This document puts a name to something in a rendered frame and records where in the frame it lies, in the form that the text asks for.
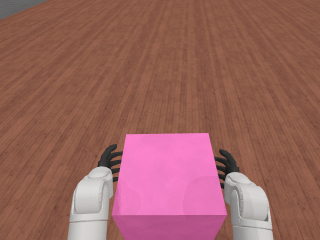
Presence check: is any right robot forearm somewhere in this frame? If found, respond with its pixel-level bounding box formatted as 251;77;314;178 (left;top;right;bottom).
224;172;274;240

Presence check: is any right robot hand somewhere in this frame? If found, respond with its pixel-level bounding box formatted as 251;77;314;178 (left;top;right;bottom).
214;149;240;189

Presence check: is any left robot forearm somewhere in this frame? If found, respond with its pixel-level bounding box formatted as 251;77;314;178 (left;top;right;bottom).
67;166;114;240

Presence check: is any left robot hand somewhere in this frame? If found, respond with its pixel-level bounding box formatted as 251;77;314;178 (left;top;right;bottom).
97;144;123;182

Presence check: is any carton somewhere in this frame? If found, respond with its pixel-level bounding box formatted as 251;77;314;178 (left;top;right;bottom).
112;133;227;240

